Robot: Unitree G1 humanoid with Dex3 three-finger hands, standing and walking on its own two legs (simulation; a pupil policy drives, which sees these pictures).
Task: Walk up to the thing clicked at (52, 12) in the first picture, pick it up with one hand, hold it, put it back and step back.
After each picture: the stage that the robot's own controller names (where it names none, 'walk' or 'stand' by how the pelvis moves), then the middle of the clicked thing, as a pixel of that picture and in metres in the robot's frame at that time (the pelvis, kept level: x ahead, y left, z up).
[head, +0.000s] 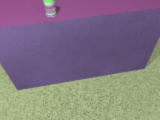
stand; (49, 6) +0.96 +0.22 -0.01
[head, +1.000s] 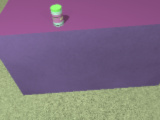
walk; (57, 15) +0.88 +0.21 -0.01
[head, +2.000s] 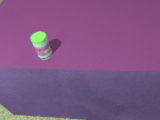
stand; (41, 46) +0.55 +0.23 -0.01
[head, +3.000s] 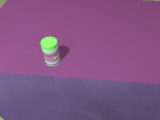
stand; (50, 51) +0.51 +0.16 +0.01
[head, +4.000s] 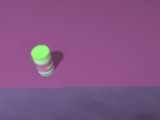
stand; (43, 61) +0.45 +0.17 +0.00
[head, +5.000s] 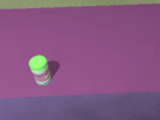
stand; (40, 70) +0.44 +0.19 -0.02
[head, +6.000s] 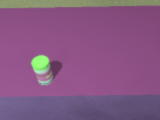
stand; (43, 70) +0.44 +0.18 -0.02
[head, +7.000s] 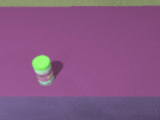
stand; (43, 70) +0.43 +0.18 -0.02
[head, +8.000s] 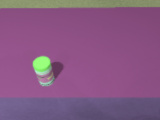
stand; (44, 71) +0.43 +0.18 -0.02
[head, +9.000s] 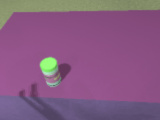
rise first; (51, 72) +0.43 +0.18 -0.02
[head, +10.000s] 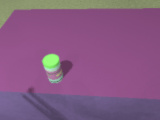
go down; (53, 69) +0.44 +0.17 -0.01
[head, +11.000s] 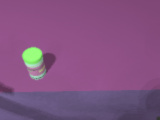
go down; (35, 64) +0.44 +0.17 +0.00
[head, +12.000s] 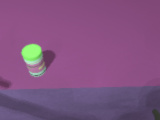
go down; (34, 61) +0.45 +0.17 +0.01
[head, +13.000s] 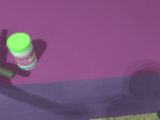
close in; (23, 52) +0.44 +0.18 +0.05
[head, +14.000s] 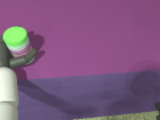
close; (20, 46) +0.46 +0.18 +0.06
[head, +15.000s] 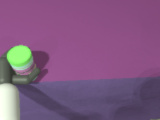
lift; (24, 65) +0.39 +0.18 +0.05
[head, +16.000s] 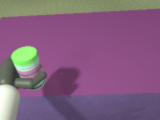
lift; (30, 69) +0.32 +0.17 +0.16
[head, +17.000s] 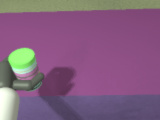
hold; (27, 70) +0.32 +0.18 +0.15
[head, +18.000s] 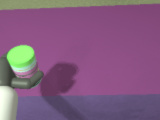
hold; (26, 68) +0.32 +0.18 +0.15
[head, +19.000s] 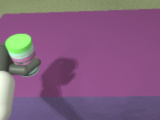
crouch; (24, 56) +0.36 +0.19 +0.17
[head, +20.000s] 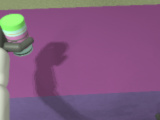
lower; (17, 36) +0.44 +0.20 +0.18
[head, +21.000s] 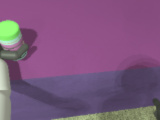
lower; (12, 41) +0.47 +0.19 +0.06
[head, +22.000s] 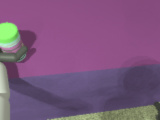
lower; (11, 43) +0.47 +0.19 +0.07
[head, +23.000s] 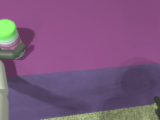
lower; (9, 40) +0.47 +0.19 +0.07
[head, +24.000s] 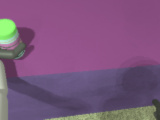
lower; (9, 40) +0.47 +0.19 +0.07
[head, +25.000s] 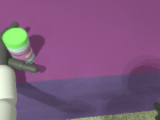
withdraw; (20, 48) +0.45 +0.18 +0.06
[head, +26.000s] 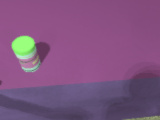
sink last; (27, 55) +0.44 +0.17 +0.04
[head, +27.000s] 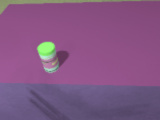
stand; (49, 57) +0.48 +0.18 +0.04
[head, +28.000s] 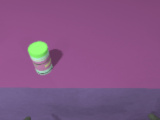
stand; (41, 58) +0.44 +0.18 +0.04
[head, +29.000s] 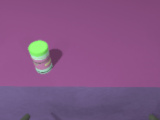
stand; (41, 57) +0.45 +0.18 +0.05
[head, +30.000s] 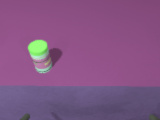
stand; (41, 57) +0.45 +0.18 +0.05
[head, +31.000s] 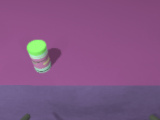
stand; (39, 56) +0.45 +0.18 +0.05
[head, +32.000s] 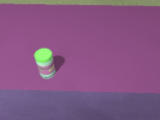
stand; (45, 63) +0.46 +0.18 +0.00
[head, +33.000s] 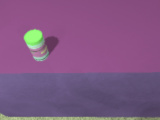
walk; (37, 46) +0.49 +0.20 +0.01
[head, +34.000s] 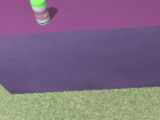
walk; (40, 10) +0.71 +0.22 +0.02
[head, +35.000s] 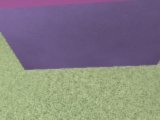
stand; out of the picture +1.01 +0.21 +0.00
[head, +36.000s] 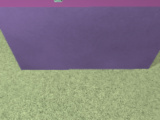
stand; out of the picture +1.06 +0.18 -0.01
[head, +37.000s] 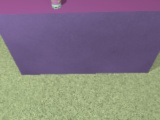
stand; out of the picture +1.06 +0.19 -0.02
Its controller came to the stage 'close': yes
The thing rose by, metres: 0.21
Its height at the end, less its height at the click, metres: +0.00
